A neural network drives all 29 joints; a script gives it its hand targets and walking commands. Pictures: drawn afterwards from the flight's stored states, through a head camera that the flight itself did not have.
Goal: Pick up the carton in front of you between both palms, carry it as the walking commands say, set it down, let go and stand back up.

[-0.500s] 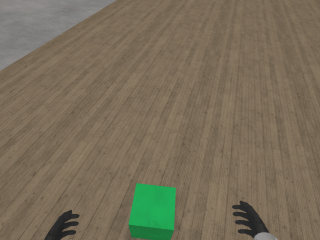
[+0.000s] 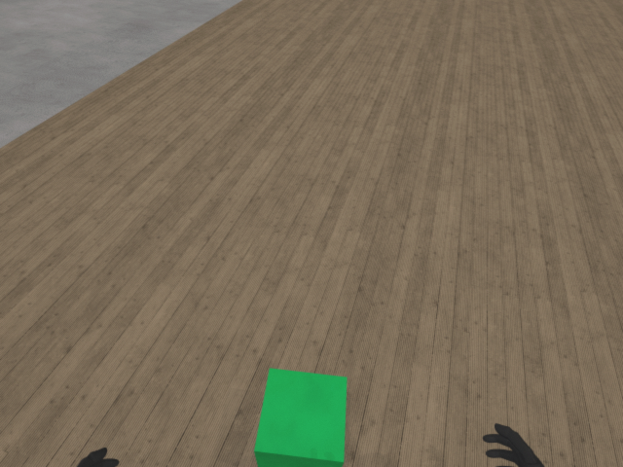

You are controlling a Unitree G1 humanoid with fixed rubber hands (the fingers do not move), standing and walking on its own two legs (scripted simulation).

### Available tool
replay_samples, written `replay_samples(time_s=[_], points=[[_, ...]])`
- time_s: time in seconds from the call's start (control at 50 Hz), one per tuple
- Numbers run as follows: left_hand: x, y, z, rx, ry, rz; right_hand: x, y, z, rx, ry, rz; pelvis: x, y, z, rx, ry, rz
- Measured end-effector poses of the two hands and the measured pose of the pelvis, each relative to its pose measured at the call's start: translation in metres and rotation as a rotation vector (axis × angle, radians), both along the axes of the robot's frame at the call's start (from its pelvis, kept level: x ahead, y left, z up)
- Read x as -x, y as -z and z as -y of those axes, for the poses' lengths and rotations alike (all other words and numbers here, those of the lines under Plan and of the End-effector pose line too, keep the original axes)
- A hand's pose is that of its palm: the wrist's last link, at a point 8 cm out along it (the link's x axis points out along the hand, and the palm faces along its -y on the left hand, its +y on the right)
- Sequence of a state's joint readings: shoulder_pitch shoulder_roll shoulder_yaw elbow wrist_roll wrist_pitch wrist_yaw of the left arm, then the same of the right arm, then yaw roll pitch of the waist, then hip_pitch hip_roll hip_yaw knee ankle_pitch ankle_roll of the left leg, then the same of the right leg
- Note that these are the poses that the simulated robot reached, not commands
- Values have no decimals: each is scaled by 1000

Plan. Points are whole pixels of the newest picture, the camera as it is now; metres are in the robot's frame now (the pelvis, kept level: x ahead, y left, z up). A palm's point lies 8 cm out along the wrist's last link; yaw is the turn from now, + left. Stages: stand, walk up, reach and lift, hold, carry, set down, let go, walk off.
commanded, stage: stand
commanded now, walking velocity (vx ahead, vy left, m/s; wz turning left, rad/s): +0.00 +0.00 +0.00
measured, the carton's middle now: (302, 427) +0.37 -0.01 -0.65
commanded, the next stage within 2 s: none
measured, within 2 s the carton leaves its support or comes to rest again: neither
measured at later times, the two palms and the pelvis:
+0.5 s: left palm out of the picture +0.08 +0.30 -0.10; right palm out of the picture +0.09 -0.30 -0.09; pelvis -0.02 +0.00 +0.01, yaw +0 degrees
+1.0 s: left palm out of the picture +0.06 +0.31 -0.10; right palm out of the picture +0.07 -0.31 -0.09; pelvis -0.02 +0.00 +0.01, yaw +0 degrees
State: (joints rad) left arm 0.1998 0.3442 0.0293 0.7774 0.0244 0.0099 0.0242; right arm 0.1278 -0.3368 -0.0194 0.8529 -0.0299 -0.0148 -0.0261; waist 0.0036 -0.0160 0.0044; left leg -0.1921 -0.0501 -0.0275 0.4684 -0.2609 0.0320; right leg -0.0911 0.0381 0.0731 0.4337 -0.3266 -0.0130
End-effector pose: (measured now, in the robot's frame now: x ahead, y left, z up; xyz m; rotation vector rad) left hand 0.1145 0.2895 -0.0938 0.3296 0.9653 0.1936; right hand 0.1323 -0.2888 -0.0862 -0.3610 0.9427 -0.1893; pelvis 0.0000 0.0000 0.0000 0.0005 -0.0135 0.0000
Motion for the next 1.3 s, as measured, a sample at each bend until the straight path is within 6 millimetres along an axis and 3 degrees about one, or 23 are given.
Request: replay_samples(time_s=[0.68,1.3], points=[[46,5,-16,-21,-25,-123,49,4,16,19,41,-118,20,-7,-1,3,0,30],[56,6,-24,-27,-33,-161,59,4,20,29,51,-155,25,-9,-3,4,-3,28]])
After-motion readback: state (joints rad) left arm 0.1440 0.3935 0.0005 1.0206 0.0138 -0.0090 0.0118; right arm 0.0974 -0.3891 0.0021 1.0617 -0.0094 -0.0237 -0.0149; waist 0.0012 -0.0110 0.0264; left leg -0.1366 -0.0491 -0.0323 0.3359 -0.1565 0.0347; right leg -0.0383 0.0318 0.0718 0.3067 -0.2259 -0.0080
